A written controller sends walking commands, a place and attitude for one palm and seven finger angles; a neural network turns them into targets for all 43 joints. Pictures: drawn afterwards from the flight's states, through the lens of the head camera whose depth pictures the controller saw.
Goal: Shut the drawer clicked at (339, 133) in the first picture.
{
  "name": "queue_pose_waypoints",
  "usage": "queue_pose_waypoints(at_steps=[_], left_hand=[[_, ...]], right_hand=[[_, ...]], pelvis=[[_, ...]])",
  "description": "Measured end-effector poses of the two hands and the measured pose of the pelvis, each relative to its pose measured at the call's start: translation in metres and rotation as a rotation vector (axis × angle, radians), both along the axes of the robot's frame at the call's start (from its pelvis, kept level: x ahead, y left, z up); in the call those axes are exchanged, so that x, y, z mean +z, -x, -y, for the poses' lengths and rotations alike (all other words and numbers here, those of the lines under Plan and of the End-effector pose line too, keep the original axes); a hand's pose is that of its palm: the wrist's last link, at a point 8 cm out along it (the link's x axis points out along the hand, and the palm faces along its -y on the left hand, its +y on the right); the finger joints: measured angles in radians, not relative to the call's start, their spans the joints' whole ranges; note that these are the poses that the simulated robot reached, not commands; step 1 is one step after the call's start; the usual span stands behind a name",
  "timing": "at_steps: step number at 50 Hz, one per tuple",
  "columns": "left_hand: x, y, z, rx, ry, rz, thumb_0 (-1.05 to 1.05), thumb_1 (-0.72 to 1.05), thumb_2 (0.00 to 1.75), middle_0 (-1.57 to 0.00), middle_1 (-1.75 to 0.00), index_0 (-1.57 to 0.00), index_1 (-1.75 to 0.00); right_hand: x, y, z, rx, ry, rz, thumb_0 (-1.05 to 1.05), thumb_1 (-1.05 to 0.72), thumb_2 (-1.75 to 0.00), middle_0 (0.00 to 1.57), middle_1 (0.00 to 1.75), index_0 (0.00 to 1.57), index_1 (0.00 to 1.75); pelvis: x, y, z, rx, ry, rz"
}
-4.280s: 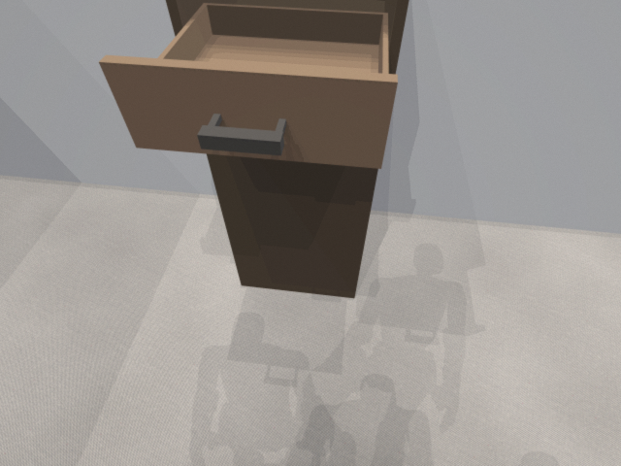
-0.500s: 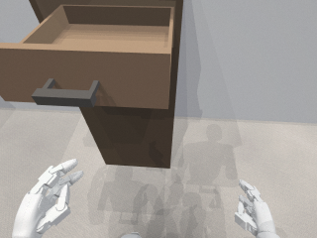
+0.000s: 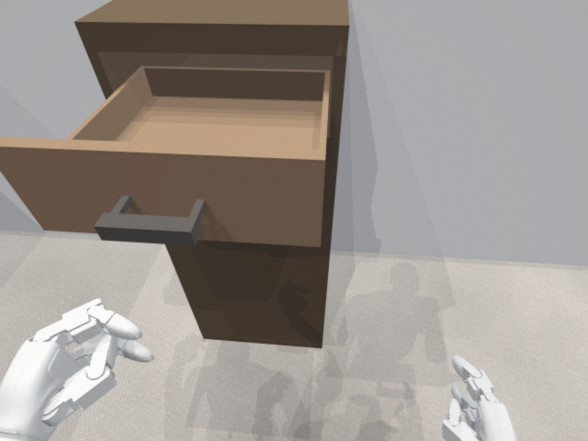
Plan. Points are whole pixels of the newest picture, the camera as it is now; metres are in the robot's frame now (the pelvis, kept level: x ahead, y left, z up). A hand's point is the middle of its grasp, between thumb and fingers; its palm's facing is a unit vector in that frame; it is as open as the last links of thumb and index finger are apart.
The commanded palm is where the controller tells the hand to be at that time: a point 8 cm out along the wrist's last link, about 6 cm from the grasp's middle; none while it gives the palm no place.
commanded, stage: raise the hand and make a fist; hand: left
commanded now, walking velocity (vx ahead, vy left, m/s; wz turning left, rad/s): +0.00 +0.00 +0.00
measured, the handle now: (155, 216) +0.31 +0.20 +0.19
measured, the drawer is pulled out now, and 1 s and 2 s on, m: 0.28 0.28 0.28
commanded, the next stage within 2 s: bring the fist close to the handle in 1.06 s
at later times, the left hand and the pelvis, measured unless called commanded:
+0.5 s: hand (75, 341) +0.14 +0.17 +0.24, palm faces -0.01 -0.98 -0.21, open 3.2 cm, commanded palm +0.08 +0.21 +0.26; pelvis -0.02 +0.01 +0.01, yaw +1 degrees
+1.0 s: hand (74, 312) +0.14 +0.16 +0.27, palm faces +0.05 -0.95 -0.31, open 3.3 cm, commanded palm +0.09 +0.20 +0.29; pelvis -0.04 -0.01 +0.01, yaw +0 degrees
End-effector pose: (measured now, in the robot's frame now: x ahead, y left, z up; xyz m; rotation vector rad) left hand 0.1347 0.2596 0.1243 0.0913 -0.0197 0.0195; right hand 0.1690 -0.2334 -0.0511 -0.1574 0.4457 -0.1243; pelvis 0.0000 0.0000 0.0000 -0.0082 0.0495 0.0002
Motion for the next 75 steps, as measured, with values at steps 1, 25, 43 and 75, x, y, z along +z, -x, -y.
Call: queue_pose_waypoints(at_steps=[1,25,43,75], left_hand=[[0.004,0.003,0.000,0.000,-0.001,0.006,0.02,0.90,0.90,-0.89,-1.05,-0.89,-1.05],[0.122,0.018,0.032,-0.065,-0.118,0.232,0.02,0.89,0.90,-1.35,-1.54,-1.35,-1.54],[0.170,0.021,0.044,-0.025,-0.250,0.314,0.01,0.89,0.90,-1.40,-1.60,-1.41,-1.60],[0.129,-0.008,0.044,-0.044,-0.091,0.188,0.02,0.89,0.90,-1.40,-1.60,-1.40,-1.60]], right_hand=[[0.003,-0.003,-0.004,0.009,-0.003,0.013,0.01,-0.90,-0.90,0.20,0.30,0.20,0.30],[0.040,-0.040,-0.084,0.238,-0.101,0.153,0.01,-0.90,-0.90,0.20,0.30,0.21,0.30],[0.024,-0.011,-0.013,0.147,-0.034,0.051,0.01,-0.90,-0.90,0.20,0.30,0.21,0.30],[0.025,-0.042,-0.057,0.216,-0.069,0.062,0.01,-0.90,-0.90,0.20,0.30,0.21,0.30]], pelvis=[[0.001,0.000,-0.002,0.001,0.001,0.005],[0.011,0.020,-0.014,0.019,-0.007,0.132],[0.010,0.044,0.014,0.011,-0.004,0.177],[0.011,0.016,-0.002,0.026,-0.015,0.136]])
